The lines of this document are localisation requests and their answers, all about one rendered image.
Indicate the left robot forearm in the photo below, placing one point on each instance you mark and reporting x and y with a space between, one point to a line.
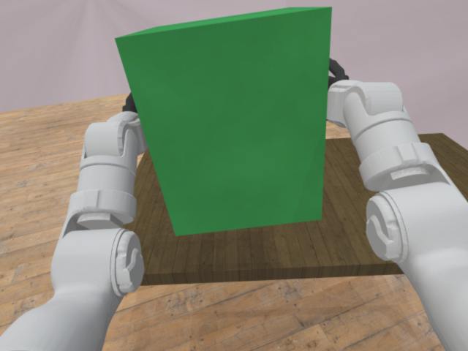
108 166

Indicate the robot left upper arm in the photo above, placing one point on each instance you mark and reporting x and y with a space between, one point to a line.
92 271

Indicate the carton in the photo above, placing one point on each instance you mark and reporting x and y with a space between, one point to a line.
234 112

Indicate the robot right hand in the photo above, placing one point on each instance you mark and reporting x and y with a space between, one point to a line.
337 71

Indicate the robot left hand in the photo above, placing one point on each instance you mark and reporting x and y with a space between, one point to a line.
130 104

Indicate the table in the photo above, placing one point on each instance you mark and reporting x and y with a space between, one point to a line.
335 246

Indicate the robot right upper arm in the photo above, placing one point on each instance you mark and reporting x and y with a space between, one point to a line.
424 230

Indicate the right robot forearm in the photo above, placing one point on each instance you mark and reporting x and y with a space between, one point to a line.
391 153

